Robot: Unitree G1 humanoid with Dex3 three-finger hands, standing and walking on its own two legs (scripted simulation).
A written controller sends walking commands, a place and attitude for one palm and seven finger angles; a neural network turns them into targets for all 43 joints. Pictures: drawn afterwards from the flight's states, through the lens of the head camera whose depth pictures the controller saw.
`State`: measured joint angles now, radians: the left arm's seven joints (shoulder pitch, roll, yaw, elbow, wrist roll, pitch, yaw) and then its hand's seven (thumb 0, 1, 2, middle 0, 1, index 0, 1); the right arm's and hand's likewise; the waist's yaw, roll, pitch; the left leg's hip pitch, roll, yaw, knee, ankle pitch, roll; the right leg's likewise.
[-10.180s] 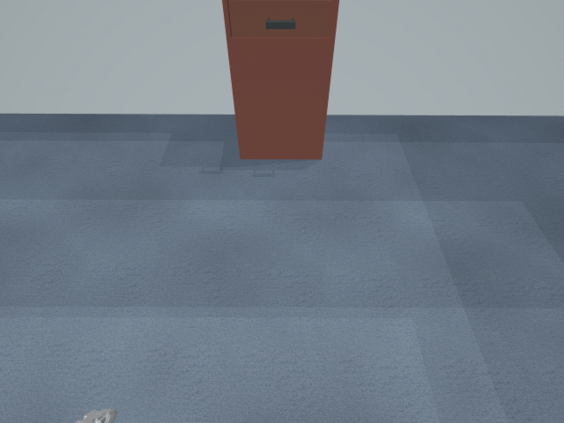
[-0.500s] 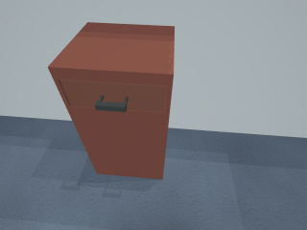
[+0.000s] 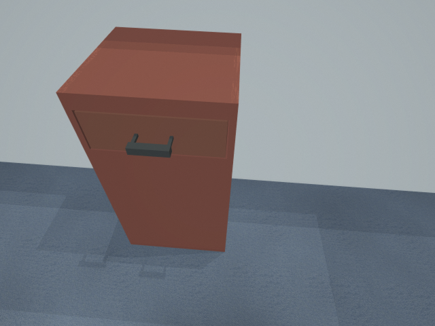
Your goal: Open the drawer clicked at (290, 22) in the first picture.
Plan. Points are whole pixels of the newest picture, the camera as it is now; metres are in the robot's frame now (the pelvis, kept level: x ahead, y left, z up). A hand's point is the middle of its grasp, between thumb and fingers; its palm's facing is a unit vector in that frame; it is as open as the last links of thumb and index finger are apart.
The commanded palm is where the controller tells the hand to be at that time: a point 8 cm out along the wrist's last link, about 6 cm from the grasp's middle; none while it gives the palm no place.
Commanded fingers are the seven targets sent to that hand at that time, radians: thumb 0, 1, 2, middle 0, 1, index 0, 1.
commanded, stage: look again from close up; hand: left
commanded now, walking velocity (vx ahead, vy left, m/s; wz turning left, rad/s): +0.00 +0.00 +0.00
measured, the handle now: (151, 144) +0.58 +0.22 -0.03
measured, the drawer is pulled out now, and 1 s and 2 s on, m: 0.00 0.00 0.00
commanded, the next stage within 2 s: shuffle to correct the standing spot in 0.06 s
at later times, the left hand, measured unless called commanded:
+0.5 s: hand out of the picture +0.00 +0.18 -0.19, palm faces +0.08 -0.99 -0.14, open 7.4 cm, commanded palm none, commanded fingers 0.00 0.90 0.90 -0.20 -0.30 -0.20 -0.30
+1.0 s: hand out of the picture +0.11 +0.18 -0.18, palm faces -0.02 -0.97 -0.23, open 7.4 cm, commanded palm none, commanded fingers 0.00 0.90 0.90 -0.20 -0.30 -0.20 -0.30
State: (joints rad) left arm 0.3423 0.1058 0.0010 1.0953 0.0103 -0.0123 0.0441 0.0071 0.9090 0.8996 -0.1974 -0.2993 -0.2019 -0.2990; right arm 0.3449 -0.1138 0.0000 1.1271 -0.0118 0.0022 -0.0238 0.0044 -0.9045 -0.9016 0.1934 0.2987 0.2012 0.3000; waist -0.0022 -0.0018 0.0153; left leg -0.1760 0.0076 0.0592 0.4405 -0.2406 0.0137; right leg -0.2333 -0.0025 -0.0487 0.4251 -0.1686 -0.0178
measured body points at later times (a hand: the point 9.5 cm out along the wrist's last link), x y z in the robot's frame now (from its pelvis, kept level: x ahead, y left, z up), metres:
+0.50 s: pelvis +0.04 +0.03 -0.01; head +0.04 +0.05 +0.44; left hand +0.00 +0.24 -0.17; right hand -0.01 -0.19 -0.16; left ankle +0.00 +0.11 -0.74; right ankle +0.04 -0.11 -0.74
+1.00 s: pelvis +0.05 +0.00 -0.01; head +0.06 -0.01 +0.44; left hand +0.11 +0.23 -0.16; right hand +0.05 -0.22 -0.18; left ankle +0.00 +0.11 -0.74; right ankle +0.04 -0.11 -0.74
